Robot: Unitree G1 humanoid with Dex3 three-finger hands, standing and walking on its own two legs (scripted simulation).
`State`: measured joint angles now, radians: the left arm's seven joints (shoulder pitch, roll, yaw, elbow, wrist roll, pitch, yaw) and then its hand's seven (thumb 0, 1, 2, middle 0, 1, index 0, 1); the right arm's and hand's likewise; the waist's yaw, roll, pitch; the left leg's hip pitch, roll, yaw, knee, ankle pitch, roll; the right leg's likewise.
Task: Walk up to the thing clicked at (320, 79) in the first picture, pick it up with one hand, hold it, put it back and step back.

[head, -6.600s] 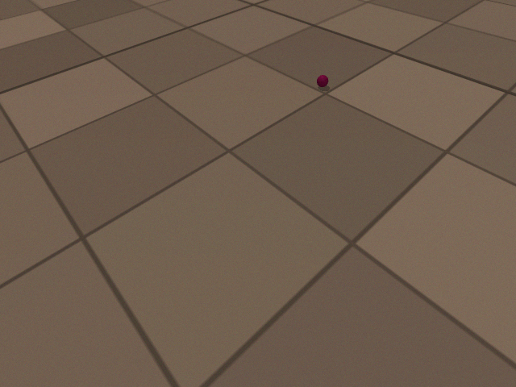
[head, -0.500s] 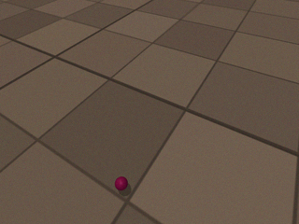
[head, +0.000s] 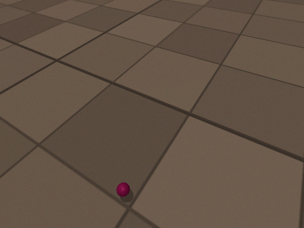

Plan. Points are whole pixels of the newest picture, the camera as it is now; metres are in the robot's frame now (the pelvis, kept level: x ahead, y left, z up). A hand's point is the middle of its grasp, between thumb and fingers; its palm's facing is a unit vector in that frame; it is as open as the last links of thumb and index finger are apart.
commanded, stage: stand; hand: left
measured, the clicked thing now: (123, 189) +0.49 +0.24 -0.74
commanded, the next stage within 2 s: none
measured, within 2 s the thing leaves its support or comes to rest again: neither
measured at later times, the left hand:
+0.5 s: hand out of the picture +0.09 +0.25 -0.16, palm faces -0.02 -0.94 -0.34, open 7.3 cm
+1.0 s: hand out of the picture +0.09 +0.25 -0.16, palm faces -0.02 -0.94 -0.35, open 7.3 cm
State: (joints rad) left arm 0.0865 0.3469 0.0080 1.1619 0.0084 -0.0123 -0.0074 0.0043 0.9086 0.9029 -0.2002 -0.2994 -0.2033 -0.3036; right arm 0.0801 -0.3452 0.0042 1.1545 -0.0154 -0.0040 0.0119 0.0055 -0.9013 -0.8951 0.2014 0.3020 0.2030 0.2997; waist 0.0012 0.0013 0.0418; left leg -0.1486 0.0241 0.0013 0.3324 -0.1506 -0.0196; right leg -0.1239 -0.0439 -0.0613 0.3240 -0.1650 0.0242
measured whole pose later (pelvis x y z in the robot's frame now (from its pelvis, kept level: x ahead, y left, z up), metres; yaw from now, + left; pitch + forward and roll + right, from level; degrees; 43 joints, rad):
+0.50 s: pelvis +0.01 +0.00 +0.00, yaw +0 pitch -2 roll +0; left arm 0.10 0.35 0.00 1.15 0.01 -0.01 -0.01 0.00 0.91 0.90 -0.20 -0.30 -0.20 -0.30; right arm 0.08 -0.35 0.01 1.15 -0.01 0.00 0.01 0.01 -0.90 -0.90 0.20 0.30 0.20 0.30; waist 0.00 0.00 0.04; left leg -0.12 0.03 0.00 0.32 -0.16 -0.03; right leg -0.10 -0.04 -0.06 0.32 -0.18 0.02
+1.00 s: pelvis +0.02 -0.01 +0.00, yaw +0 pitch -2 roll +0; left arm 0.10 0.35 0.00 1.14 0.01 -0.01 0.00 0.00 0.91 0.90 -0.20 -0.30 -0.20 -0.30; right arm 0.09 -0.35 0.01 1.14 -0.01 0.00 0.01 0.01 -0.90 -0.90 0.20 0.30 0.20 0.30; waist 0.00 0.00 0.05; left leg -0.11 0.04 0.00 0.32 -0.17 -0.03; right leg -0.09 -0.03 -0.06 0.31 -0.18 0.01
